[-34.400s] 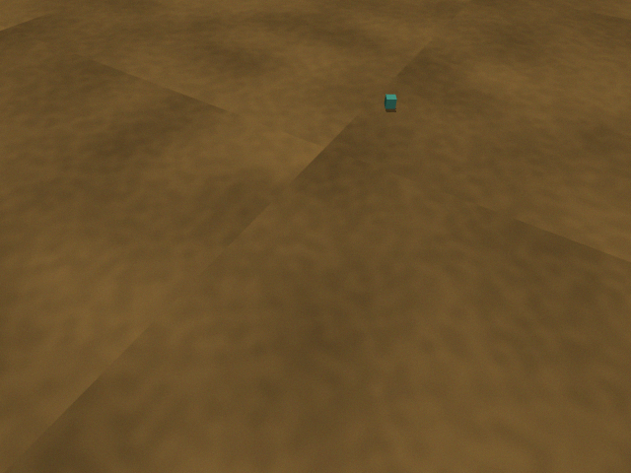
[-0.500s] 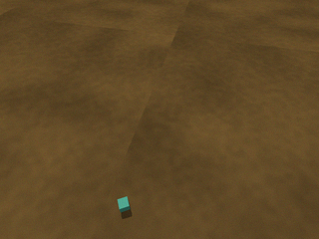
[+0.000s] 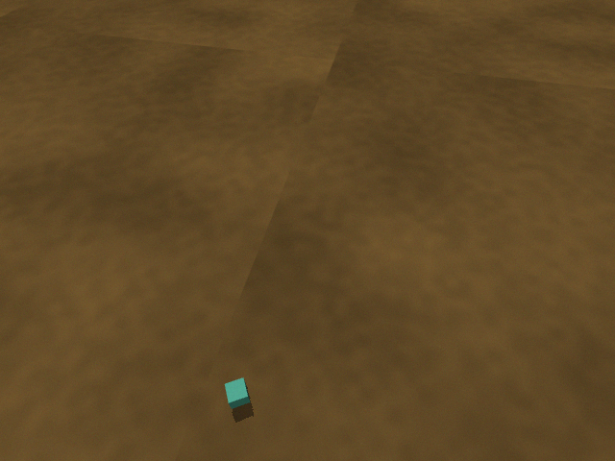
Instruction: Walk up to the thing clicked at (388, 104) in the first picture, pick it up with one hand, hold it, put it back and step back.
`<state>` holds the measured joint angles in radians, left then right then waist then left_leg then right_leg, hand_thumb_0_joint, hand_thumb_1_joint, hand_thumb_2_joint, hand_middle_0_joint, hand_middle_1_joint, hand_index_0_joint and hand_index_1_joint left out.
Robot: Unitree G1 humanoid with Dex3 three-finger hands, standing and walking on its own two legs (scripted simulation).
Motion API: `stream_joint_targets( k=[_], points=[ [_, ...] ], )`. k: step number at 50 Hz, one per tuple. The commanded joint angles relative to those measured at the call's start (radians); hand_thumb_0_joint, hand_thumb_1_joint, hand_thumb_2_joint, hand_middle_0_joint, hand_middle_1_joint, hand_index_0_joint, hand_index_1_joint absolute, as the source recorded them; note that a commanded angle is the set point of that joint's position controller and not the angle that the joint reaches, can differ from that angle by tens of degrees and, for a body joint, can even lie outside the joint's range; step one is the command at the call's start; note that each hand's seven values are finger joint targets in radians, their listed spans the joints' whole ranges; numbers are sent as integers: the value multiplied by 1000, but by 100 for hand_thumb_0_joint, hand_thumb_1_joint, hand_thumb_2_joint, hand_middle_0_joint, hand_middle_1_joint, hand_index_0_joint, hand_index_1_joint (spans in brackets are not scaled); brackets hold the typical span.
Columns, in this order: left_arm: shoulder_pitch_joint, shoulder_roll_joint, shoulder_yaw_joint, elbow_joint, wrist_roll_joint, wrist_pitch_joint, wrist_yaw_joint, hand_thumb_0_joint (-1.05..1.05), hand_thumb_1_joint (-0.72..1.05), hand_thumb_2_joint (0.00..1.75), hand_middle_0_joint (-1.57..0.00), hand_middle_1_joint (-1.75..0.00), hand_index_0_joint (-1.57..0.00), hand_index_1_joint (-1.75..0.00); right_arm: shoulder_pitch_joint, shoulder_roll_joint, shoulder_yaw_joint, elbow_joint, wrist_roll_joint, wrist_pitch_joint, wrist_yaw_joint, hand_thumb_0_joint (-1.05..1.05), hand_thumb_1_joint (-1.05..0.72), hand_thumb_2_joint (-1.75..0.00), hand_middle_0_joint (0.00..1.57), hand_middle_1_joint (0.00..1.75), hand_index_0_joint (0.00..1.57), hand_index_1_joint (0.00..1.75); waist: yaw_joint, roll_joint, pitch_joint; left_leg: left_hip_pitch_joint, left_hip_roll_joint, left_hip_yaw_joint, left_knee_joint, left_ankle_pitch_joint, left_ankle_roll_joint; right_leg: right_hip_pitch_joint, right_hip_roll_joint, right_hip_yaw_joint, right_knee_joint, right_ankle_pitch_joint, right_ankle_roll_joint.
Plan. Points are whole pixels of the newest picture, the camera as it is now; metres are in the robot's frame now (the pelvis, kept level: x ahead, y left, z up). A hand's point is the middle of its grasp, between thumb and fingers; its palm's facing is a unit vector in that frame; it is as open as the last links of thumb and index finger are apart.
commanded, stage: stand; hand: left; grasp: from above
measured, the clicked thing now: (237, 393) +0.44 +0.23 -0.75
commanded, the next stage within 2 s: step back in 0.80 s
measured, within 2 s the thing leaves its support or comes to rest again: neither
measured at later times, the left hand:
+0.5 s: hand out of the picture +0.08 +0.24 -0.16, palm faces +0.00 -0.94 -0.33, open 7.3 cm
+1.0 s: hand out of the picture +0.08 +0.27 -0.16, palm faces -0.02 -0.92 -0.38, open 7.3 cm
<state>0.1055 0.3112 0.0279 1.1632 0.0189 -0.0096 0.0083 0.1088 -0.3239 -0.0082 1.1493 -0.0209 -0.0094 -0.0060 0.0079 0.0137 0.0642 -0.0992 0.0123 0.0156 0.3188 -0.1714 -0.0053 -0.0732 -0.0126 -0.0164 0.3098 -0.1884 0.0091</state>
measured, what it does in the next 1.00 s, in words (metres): stands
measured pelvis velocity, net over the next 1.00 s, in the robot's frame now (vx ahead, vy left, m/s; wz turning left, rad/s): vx -0.02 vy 0.00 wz -0.02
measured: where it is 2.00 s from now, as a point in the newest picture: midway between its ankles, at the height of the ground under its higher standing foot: outside the picture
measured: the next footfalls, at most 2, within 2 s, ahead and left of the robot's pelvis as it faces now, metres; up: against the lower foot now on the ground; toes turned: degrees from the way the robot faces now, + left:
left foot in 1.28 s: -0.04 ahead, +0.13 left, +0.00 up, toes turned -3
right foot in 1.70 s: -0.15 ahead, -0.11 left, +0.00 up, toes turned -3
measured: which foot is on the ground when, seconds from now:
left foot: down 0.00-1.00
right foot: down 0.00-1.00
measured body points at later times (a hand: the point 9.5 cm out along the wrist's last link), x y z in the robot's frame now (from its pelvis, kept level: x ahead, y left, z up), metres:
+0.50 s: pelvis +0.01 +0.00 +0.00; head +0.01 +0.00 +0.45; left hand +0.08 +0.29 -0.13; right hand +0.08 -0.30 -0.14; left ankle +0.00 +0.12 -0.75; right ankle -0.01 -0.12 -0.75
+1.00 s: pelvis -0.02 +0.00 -0.01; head +0.03 +0.00 +0.43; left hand +0.08 +0.31 -0.14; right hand +0.07 -0.31 -0.14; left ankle +0.00 +0.12 -0.75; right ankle -0.01 -0.12 -0.75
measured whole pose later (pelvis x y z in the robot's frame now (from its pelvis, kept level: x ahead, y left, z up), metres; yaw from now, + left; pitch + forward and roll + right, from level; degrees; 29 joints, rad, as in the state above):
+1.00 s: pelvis -0.02 +0.00 -0.01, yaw -1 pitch -2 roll +0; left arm 0.07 0.38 0.05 1.03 0.00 0.01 0.01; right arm 0.05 -0.37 -0.03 1.04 0.00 0.03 0.01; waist 0.00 0.00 0.15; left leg -0.24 0.03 0.03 0.49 -0.22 0.00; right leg -0.22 0.00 0.00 0.49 -0.24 0.00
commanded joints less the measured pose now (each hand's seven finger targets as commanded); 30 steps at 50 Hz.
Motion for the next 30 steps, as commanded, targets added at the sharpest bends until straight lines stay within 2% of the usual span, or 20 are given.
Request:
stream_joint_targets(
  k=[1,6,11,19,24,30],
  points=[
    [-32,195,31,-56,-3,-16,16,0,90,90,-20,-30,-20,-30,-34,-192,-36,-52,3,-18,-16,0,-90,-90,20,30,20,30,-9,-19,-74,21,115,-102,-42,155,22,-16,-115,86,-44,149,-19],
    [-33,201,33,-59,-5,-17,15,0,90,90,-20,-30,-20,-30,-44,-197,-34,-57,2,-21,-16,0,-90,-90,20,30,20,30,-4,-4,-85,26,117,-95,-35,184,26,0,-119,89,-42,197,-19],
    [-41,207,34,-63,-5,-18,14,0,90,90,-20,-30,-20,-30,-44,-200,-35,-58,4,-21,-16,0,-90,-90,20,30,20,30,-6,-9,-84,32,120,-99,-39,183,21,0,-118,88,-44,184,-20],
    [-46,216,35,-70,-6,-22,14,0,90,90,-20,-30,-20,-30,-43,-202,-36,-64,4,-20,-14,0,-90,-90,20,30,20,30,-10,-12,-92,39,122,-94,-35,198,23,6,-121,90,-42,219,-23],
    [-48,221,35,-72,-7,-22,12,0,90,90,-20,-30,-20,-30,-41,-201,-34,-64,5,-18,-12,0,-90,-90,20,30,20,30,-11,-14,-61,8,117,-94,-51,126,19,-8,-117,96,-59,149,-22],
    [-38,222,33,-74,-7,-23,10,0,90,90,-20,-30,-20,-30,-44,-205,-33,-69,6,-20,-11,0,-90,-90,20,30,20,30,-9,-14,-83,28,121,-94,-46,135,25,-7,-118,96,-54,167,-24]
  ],
)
